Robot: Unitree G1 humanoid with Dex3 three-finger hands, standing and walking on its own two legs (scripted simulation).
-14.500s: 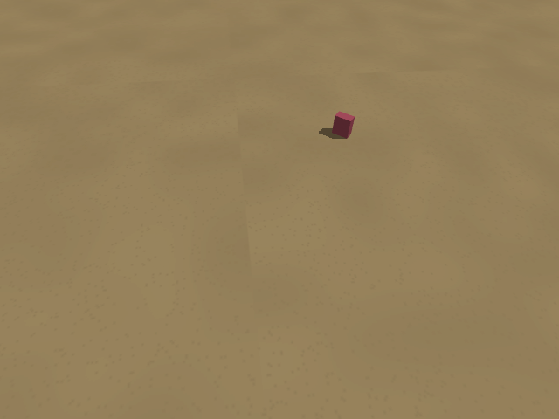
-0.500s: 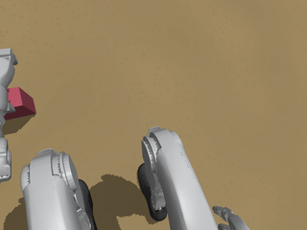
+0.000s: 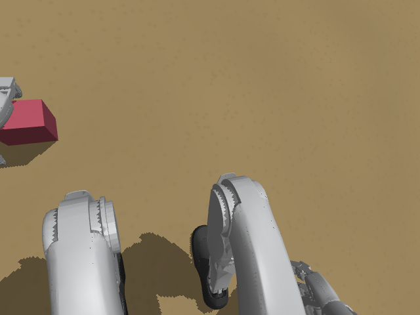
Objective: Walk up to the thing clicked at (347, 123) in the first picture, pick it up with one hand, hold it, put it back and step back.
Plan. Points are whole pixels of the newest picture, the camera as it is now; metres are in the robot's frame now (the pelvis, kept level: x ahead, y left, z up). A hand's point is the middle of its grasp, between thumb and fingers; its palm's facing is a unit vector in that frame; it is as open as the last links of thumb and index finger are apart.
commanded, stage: rest palm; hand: left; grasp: from above
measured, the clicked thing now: (23, 123) +0.47 +0.31 -0.26
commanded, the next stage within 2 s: close in 0.62 s
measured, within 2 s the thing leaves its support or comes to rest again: neither
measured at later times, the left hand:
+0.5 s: hand (16, 129) +0.45 +0.31 -0.22, palm faces -0.48 -0.09 -0.87, open 13.9 cm
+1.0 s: hand (16, 126) +0.46 +0.31 -0.23, palm faces -0.44 -0.10 -0.89, open 11.6 cm
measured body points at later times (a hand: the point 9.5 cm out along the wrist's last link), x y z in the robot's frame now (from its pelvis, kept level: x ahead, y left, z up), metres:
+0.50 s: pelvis +0.00 +0.00 -0.02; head +0.27 +0.08 +0.34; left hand +0.47 +0.31 -0.17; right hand +0.04 -0.26 -0.11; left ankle +0.08 +0.13 -0.29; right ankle +0.10 -0.12 -0.29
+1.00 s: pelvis +0.00 +0.00 -0.02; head +0.26 +0.09 +0.34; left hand +0.48 +0.32 -0.17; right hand +0.06 -0.27 -0.10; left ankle +0.08 +0.13 -0.29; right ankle +0.10 -0.12 -0.29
